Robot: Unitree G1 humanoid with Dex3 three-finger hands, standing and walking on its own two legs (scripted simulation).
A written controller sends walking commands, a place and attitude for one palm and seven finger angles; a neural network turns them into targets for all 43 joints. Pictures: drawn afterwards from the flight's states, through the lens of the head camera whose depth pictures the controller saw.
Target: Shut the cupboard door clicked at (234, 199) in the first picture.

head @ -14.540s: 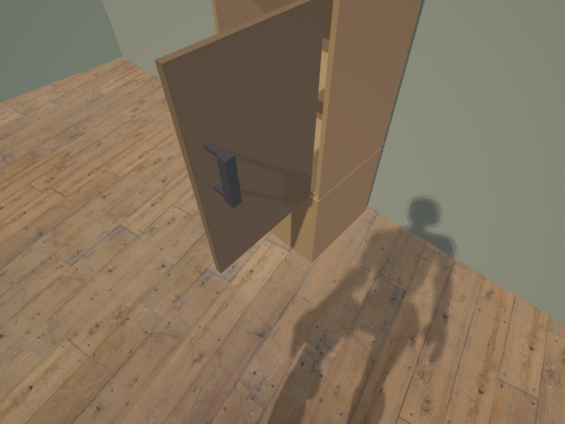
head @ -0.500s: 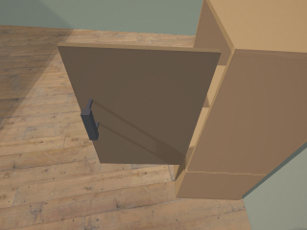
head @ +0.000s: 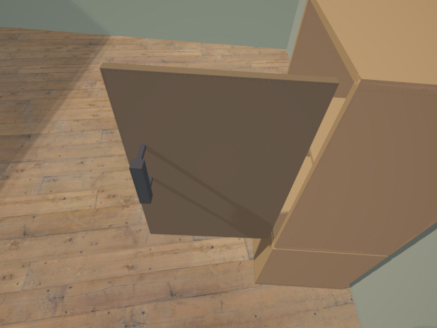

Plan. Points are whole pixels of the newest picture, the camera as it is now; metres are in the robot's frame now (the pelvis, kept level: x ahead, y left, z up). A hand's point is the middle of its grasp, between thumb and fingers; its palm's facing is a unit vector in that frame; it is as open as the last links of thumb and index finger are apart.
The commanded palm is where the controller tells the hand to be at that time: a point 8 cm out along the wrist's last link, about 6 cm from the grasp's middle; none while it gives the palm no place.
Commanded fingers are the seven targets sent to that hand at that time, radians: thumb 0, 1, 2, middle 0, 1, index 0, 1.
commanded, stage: come to a stop and stand still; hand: left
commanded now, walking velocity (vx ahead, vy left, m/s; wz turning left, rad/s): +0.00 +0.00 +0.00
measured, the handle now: (144, 174) +0.41 +0.20 +0.01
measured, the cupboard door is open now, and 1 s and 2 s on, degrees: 91 91 91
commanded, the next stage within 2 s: look again from close up in 0.22 s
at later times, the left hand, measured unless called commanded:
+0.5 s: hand out of the picture +0.00 +0.18 -0.18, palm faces +0.03 -0.98 -0.22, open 7.4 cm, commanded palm none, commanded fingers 0.00 0.90 0.90 -0.20 -0.30 -0.20 -0.30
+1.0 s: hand out of the picture +0.02 +0.14 -0.17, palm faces +0.01 -0.98 -0.21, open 7.3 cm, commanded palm none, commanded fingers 0.00 0.90 0.90 -0.20 -0.30 -0.20 -0.30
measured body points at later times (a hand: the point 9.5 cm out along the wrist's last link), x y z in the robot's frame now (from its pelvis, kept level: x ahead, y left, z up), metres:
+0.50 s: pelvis +0.01 +0.01 -0.01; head +0.02 +0.00 +0.44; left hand +0.00 +0.23 -0.16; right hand +0.01 -0.22 -0.17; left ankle +0.00 +0.08 -0.74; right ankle -0.01 -0.14 -0.74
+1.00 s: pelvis +0.02 -0.03 +0.00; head +0.04 -0.04 +0.45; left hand +0.02 +0.19 -0.16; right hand +0.02 -0.25 -0.17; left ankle +0.00 +0.08 -0.74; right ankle -0.01 -0.14 -0.74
